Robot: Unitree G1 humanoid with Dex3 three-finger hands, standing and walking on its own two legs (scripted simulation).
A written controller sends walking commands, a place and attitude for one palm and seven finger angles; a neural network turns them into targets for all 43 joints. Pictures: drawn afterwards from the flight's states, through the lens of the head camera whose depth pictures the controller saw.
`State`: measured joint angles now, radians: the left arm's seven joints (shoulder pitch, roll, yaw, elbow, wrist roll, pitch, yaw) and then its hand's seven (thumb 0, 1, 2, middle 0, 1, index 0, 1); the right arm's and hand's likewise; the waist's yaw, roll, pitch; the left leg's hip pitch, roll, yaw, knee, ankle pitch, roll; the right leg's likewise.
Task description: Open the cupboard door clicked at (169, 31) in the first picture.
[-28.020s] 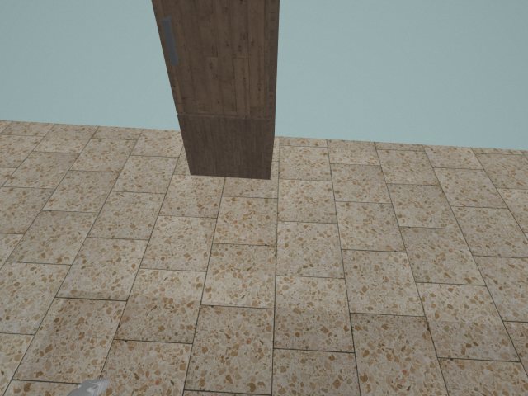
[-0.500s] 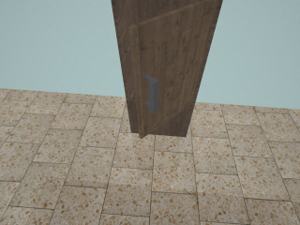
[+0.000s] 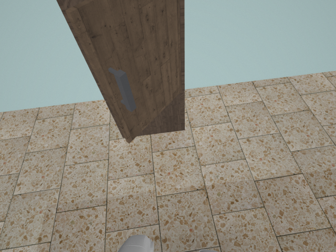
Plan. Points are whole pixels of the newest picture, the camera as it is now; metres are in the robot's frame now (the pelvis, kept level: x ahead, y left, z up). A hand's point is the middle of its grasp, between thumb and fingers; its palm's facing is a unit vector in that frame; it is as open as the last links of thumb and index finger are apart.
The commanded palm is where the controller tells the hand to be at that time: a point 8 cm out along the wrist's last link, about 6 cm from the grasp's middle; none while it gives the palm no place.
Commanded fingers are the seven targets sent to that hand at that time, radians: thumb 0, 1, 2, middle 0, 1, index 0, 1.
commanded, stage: walk to a spot facing it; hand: left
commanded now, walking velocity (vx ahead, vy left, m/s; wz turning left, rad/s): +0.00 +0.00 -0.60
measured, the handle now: (121, 89) +0.58 +0.20 -0.01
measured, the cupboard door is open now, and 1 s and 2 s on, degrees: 45 45 45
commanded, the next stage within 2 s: none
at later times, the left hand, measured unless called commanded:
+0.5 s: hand out of the picture +0.11 +0.24 -0.17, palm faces -0.19 -0.95 -0.24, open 7.4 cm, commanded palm none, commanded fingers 0.00 0.90 0.90 -0.20 -0.30 -0.20 -0.30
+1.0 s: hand (134, 224) +0.20 +0.13 -0.16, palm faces -0.57 -0.78 -0.26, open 7.4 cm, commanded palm none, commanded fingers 0.00 0.90 0.90 -0.20 -0.30 -0.20 -0.30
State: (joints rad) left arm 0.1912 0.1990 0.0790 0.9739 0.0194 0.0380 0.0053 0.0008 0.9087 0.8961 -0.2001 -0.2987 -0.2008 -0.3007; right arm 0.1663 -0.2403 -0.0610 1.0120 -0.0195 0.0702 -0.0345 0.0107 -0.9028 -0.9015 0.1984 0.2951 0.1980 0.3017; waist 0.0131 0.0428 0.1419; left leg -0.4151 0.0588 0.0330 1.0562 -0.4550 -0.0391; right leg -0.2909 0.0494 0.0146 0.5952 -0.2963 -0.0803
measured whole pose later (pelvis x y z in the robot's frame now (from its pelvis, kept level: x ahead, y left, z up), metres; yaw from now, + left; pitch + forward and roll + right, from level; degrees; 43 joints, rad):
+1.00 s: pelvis +0.01 +0.01 +0.01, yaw -37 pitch +1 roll +2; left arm 0.17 0.23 0.06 0.90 0.03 0.04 0.00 0.00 0.91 0.90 -0.20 -0.30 -0.20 -0.30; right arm 0.16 -0.25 -0.05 0.90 -0.01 0.05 -0.02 0.01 -0.90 -0.90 0.20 0.29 0.19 0.30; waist -0.01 -0.02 0.12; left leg -0.44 0.05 0.04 0.90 -0.44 -0.07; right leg -0.30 0.03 0.11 0.53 -0.25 -0.02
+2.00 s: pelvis +0.18 -0.25 -0.01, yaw -68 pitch +0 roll +0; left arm 0.35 0.21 0.07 1.07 0.01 -0.02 -0.01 0.01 0.91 0.90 -0.20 -0.30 -0.20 -0.30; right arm 0.11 -0.18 -0.02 0.89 -0.04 -0.07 0.00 0.01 -0.90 -0.90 0.20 0.30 0.20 0.30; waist 0.03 -0.04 0.07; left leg -0.39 0.06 0.12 0.63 -0.22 0.03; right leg -0.25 0.04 0.04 1.03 -0.48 -0.04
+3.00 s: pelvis +0.28 -0.65 +0.00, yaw -69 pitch +1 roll -1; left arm 0.18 0.18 0.06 1.00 0.02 0.00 0.00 0.00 0.91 0.90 -0.20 -0.30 -0.20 -0.30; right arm 0.22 -0.18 -0.03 1.00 -0.03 -0.01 -0.02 0.00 -0.93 -0.90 0.20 0.30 0.20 0.30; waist 0.01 -0.01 0.08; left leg -0.36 -0.01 0.05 0.49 -0.15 0.06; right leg -0.47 -0.06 -0.03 1.01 -0.40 0.05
